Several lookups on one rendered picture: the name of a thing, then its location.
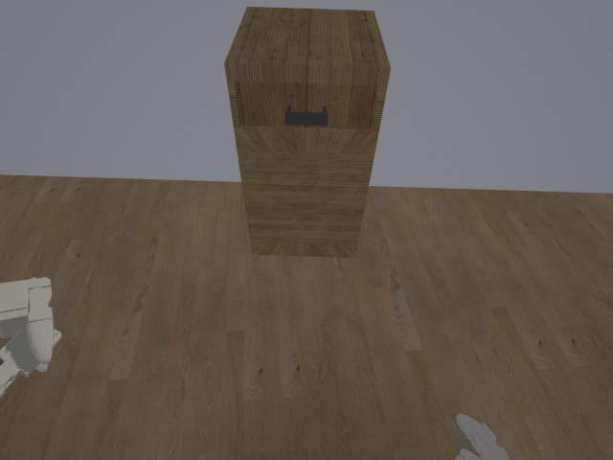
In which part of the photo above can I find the handle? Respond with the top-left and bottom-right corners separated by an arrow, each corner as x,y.
284,105 -> 328,126

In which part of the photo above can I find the drawer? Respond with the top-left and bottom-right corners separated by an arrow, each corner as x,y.
237,80 -> 378,129

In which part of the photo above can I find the right robot hand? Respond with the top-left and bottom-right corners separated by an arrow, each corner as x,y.
455,414 -> 511,460

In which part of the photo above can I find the left robot hand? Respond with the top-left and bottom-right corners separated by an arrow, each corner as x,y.
0,277 -> 61,399

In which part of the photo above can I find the cabinet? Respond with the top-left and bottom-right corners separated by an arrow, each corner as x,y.
224,7 -> 391,258

